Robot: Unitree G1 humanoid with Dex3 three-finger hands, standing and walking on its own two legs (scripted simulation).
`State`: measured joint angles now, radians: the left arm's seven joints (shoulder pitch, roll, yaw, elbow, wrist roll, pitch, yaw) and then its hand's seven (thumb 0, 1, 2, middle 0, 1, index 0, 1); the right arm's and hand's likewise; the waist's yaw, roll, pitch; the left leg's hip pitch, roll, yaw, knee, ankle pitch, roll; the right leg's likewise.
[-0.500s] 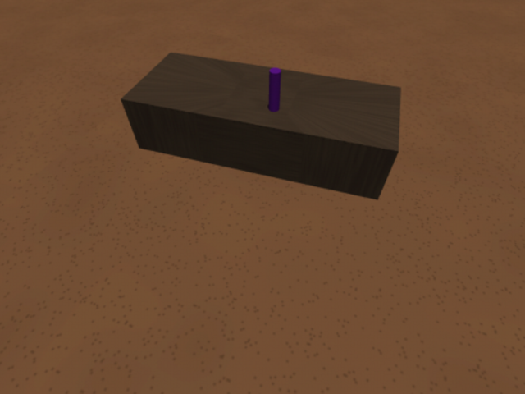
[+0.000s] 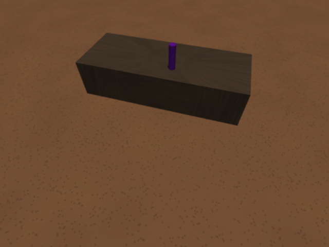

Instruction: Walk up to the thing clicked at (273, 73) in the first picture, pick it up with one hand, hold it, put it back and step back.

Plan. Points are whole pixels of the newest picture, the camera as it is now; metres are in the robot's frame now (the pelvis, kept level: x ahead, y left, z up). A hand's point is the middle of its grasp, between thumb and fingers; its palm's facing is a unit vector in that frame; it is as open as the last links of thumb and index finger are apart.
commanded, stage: stand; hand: left
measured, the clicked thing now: (172, 56) +1.44 -0.06 -0.35
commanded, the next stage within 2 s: walk up in 0.62 s
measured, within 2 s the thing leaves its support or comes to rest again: neither
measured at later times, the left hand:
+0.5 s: hand out of the picture +0.08 +0.25 -0.16, palm faces -0.02 -0.94 -0.34, open 7.4 cm
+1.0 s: hand (89, 241) +0.17 +0.22 -0.14, palm faces -0.12 -0.89 -0.43, open 7.4 cm
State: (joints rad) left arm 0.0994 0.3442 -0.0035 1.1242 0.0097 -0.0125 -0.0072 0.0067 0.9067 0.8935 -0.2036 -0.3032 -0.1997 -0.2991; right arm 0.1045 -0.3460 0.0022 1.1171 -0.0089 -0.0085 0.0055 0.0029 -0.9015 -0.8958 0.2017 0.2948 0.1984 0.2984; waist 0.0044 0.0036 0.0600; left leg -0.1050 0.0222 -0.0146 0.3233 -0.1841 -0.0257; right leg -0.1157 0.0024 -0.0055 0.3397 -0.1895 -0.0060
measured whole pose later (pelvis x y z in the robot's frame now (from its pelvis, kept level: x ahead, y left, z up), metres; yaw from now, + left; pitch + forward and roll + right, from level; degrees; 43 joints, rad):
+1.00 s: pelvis +0.08 -0.07 -0.03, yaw -9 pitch -4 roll +0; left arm 0.28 0.42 0.09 0.94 0.02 -0.06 -0.07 0.01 0.91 0.89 -0.20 -0.30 -0.20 -0.30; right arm 0.24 -0.46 -0.09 0.98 -0.04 0.00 0.05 0.01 -0.90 -0.90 0.20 0.29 0.20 0.30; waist 0.02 0.07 0.07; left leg -0.28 0.08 -0.01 1.01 -0.48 0.02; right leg -0.30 -0.01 -0.04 0.66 -0.30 -0.03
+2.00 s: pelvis +0.51 -0.10 -0.02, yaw -17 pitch -2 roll -1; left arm 0.32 0.40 0.04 0.85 0.01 -0.10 -0.03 0.01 0.90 0.89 -0.21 -0.30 -0.20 -0.30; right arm 0.28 -0.44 -0.07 0.84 -0.03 -0.01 0.09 0.01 -0.90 -0.90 0.20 0.29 0.20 0.30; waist 0.02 0.08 0.07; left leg -0.50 0.10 0.00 0.91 -0.37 0.01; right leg -0.24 -0.03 -0.05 0.56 -0.28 -0.01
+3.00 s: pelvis +0.83 -0.05 -0.03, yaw -20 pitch -3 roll -1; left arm 0.29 0.44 0.03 0.91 0.01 -0.02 0.01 0.01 0.91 0.89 -0.20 -0.30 -0.20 -0.30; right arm 0.20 -0.40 -0.05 0.88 -0.01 -0.04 0.04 0.00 -0.90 -0.90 0.20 0.29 0.20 0.30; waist 0.03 -0.03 0.10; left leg -0.40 0.06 0.05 0.69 -0.24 0.01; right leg -0.37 -0.05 0.04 0.98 -0.50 -0.03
